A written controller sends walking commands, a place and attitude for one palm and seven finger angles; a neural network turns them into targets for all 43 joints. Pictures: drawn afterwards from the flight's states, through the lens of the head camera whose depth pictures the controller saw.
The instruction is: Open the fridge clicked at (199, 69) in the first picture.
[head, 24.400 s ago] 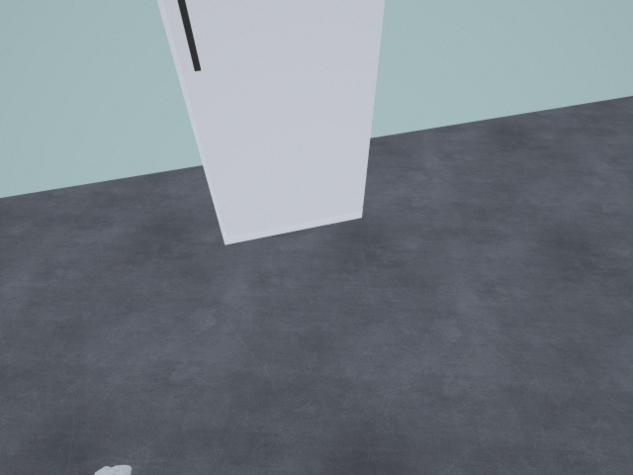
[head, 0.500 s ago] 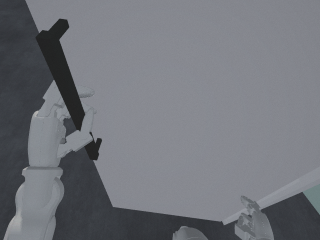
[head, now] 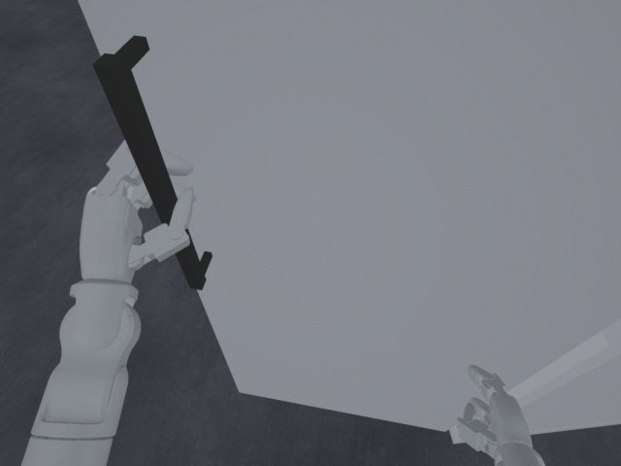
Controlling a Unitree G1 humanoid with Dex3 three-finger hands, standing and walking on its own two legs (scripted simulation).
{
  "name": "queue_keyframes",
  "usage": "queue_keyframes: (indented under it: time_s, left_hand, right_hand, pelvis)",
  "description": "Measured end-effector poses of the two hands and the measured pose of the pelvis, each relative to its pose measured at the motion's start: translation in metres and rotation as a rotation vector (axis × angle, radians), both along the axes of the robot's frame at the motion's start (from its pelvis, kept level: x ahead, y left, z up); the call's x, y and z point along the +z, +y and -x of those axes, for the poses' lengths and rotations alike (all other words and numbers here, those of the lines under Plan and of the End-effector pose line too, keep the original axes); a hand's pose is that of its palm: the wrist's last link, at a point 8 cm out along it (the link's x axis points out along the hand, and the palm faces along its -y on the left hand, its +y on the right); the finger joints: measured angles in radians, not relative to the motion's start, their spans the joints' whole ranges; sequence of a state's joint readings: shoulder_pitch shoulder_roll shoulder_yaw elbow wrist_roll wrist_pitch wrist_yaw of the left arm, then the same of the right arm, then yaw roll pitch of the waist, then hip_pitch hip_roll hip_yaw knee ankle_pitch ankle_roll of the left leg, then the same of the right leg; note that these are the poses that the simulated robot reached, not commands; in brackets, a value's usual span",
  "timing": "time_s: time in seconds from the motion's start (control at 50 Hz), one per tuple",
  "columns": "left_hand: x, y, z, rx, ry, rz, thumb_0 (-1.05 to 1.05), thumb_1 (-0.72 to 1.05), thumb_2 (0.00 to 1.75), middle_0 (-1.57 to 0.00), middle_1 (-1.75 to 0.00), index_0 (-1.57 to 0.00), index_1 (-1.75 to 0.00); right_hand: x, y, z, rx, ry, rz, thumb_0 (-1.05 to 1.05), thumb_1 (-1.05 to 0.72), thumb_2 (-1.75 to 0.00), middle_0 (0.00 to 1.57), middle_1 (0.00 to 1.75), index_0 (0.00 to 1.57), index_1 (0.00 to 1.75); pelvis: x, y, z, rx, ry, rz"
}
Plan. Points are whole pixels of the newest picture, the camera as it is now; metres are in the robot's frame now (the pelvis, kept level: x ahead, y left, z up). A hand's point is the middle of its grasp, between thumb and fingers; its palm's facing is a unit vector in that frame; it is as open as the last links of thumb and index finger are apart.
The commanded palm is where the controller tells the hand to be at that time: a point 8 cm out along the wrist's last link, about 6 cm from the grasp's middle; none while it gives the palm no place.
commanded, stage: stop walking and hold the door back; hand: left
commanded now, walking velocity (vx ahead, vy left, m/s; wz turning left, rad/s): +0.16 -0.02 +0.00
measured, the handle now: (174, 194) +0.35 +0.17 +0.18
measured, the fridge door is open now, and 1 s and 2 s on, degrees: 74 72 72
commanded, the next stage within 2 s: loosen the grip on the handle in 0.92 s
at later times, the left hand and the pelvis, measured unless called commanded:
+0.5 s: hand (179, 213) +0.33 +0.16 +0.18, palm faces +0.01 -0.98 -0.19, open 5.8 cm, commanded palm +0.30 +0.23 +0.17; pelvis -0.04 +0.04 +0.00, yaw +0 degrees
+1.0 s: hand (185, 209) +0.33 +0.15 +0.18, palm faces +0.01 -0.99 -0.15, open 5.8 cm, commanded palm +0.31 +0.21 +0.18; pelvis -0.01 +0.03 +0.00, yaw -1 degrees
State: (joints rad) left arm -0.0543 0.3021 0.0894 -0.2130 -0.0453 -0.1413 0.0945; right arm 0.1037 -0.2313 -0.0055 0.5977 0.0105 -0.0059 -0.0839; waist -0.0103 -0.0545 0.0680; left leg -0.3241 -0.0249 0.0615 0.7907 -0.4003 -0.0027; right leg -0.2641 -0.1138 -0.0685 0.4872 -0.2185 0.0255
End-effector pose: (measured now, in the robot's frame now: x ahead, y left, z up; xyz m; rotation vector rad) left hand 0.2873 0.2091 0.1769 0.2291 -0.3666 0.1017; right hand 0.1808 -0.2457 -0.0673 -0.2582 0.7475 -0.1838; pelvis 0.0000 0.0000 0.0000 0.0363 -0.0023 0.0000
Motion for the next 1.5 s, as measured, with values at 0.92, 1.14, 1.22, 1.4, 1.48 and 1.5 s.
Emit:
queue_keyframes:
  time_s: [0.92,1.14,1.22,1.4,1.48,1.5]
  left_hand:
    - [0.001,-0.001,-0.027,-0.125,0.041,0.053,-0.01,0.68,0.80,-0.46,-1.40,-0.37,-1.36]
    - [0.009,0.006,-0.043,-0.173,0.132,0.042,-0.03,0.56,0.73,-0.51,-1.40,-0.39,-1.35]
    - [0.007,0.003,-0.040,-0.141,0.131,0.082,-0.02,0.38,0.64,-0.49,-1.40,-0.37,-1.32]
    - [0.002,-0.002,-0.018,-0.079,0.029,0.042,0.00,-0.26,0.33,-0.44,-1.37,-0.32,-1.31]
    - [0.002,0.001,-0.013,-0.097,0.024,0.013,-0.01,-0.42,0.26,-0.44,-1.35,-0.33,-1.28]
    - [0.003,0.001,-0.013,-0.101,0.027,0.010,-0.01,-0.44,0.25,-0.44,-1.34,-0.32,-1.27]
  right_hand:
    - [-0.009,0.037,0.046,-0.072,0.033,-0.062,0.01,-0.91,-0.90,0.20,0.30,0.20,0.30]
    - [-0.002,0.050,0.041,0.055,-0.032,-0.095,0.01,-0.91,-0.90,0.20,0.30,0.20,0.30]
    - [-0.010,0.044,0.053,0.048,-0.084,-0.135,0.01,-0.91,-0.90,0.20,0.30,0.20,0.30]
    - [-0.034,0.005,0.103,-0.001,0.037,-0.104,0.01,-0.90,-0.90,0.20,0.30,0.20,0.30]
    - [-0.039,-0.013,0.115,-0.025,0.087,-0.071,0.01,-0.91,-0.90,0.20,0.30,0.20,0.30]
    - [-0.039,-0.016,0.116,-0.030,0.091,-0.065,0.01,-0.91,-0.90,0.20,0.30,0.20,0.30]
  pelvis:
    - [0.001,0.034,0.015,-0.019,-0.019,0.059]
    - [0.002,0.026,0.027,-0.006,0.005,0.040]
    - [-0.003,0.021,0.030,-0.027,0.004,0.025]
    - [-0.009,-0.001,0.041,-0.018,0.004,0.021]
    - [-0.009,-0.009,0.044,-0.008,0.009,0.023]
    - [-0.009,-0.010,0.044,-0.006,0.010,0.024]
